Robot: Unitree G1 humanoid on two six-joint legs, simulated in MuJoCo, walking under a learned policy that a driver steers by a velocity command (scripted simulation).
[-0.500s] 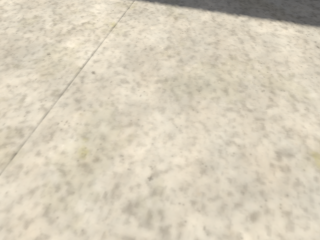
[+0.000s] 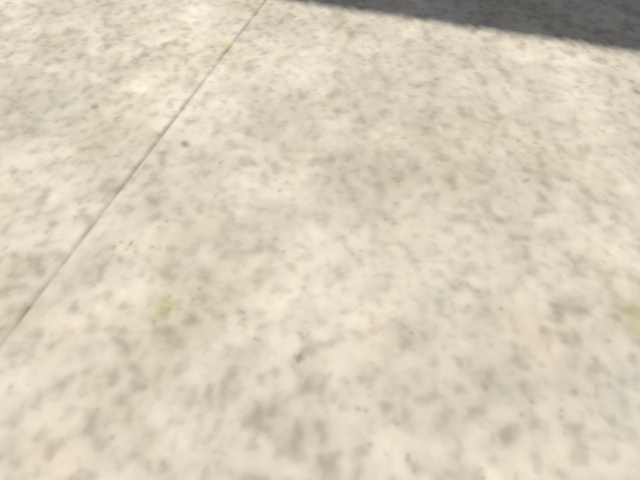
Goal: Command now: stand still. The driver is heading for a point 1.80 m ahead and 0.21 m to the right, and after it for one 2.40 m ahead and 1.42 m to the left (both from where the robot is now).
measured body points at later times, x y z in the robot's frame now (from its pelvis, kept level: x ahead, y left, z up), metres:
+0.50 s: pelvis +0.05 -0.01 -0.01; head +0.05 -0.01 +0.44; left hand +0.04 +0.22 -0.17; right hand -0.01 -0.24 -0.17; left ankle -0.03 +0.11 -0.74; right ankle +0.01 -0.10 -0.74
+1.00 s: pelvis +0.31 -0.02 -0.03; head +0.34 -0.02 +0.42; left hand +0.20 +0.20 -0.17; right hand +0.47 -0.25 -0.16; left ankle +0.41 +0.03 -0.75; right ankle +0.07 -0.10 -0.68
